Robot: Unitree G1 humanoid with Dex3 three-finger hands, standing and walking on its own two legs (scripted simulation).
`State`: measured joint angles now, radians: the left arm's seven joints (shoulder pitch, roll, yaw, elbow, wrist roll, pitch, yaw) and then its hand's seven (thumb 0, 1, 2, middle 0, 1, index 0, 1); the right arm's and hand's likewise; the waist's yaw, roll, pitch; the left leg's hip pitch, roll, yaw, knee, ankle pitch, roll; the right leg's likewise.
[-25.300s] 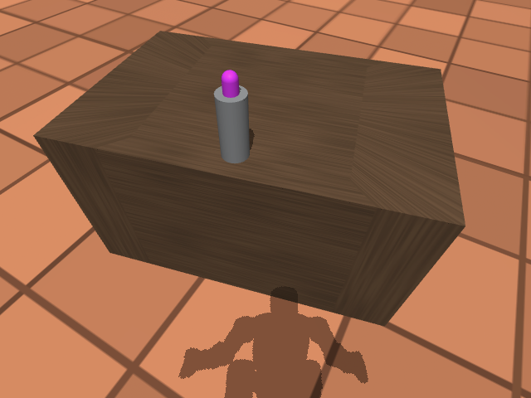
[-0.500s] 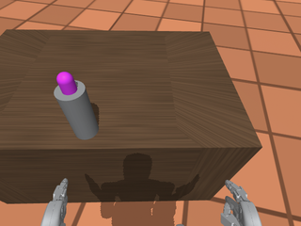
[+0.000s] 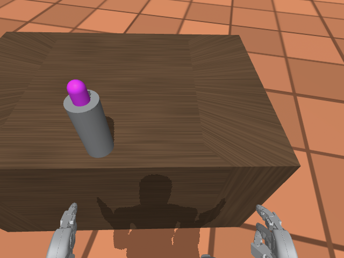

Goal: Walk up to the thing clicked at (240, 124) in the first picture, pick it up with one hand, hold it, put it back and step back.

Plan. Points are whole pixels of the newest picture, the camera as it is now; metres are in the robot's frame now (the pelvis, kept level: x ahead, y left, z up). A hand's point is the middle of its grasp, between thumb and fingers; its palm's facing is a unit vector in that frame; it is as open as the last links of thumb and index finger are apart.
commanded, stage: home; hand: left
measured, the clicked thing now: (89, 119) +0.45 +0.22 +0.06
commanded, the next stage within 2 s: stand in 0.98 s
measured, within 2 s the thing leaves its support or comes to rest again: neither
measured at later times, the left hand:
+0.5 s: hand (91, 245) +0.18 +0.18 -0.04, palm faces +0.12 -0.97 -0.23, open 17.7 cm
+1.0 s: hand out of the picture +0.13 +0.24 -0.10, palm faces -0.02 -0.93 -0.37, open 17.7 cm
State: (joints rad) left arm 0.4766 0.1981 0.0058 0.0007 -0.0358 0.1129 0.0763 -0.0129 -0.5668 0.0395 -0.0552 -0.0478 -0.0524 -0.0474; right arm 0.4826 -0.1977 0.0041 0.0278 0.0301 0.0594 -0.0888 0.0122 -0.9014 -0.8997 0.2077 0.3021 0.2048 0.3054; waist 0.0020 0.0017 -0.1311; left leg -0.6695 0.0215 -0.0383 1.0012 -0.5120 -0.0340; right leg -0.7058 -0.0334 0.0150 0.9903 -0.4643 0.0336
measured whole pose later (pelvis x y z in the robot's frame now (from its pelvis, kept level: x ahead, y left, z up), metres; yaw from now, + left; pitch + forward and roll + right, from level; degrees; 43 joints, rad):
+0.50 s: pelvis +0.01 +0.00 +0.00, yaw +0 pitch +10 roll -1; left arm 0.51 0.20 0.01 -0.04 -0.03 0.14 0.10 -0.01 -0.58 0.03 -0.05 -0.05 -0.05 -0.05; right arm 0.40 -0.22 0.02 0.20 0.04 0.03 -0.10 0.01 -0.90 -0.90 0.21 0.30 0.21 0.31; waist -0.02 0.00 -0.13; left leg -0.66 0.03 -0.05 1.01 -0.53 -0.04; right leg -0.68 -0.02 0.00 0.98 -0.47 0.03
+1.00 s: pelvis +0.00 +0.00 +0.02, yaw +1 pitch +2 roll +0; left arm 0.26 0.34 0.02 0.61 0.05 0.01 0.02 -0.01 -0.59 0.02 -0.05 -0.04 -0.05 -0.04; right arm 0.21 -0.32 -0.03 0.78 -0.05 -0.01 -0.01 0.01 -0.90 -0.90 0.21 0.30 0.21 0.31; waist 0.01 -0.01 0.02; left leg -0.43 0.01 -0.05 0.86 -0.46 -0.03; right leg -0.46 -0.05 0.00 0.86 -0.43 0.03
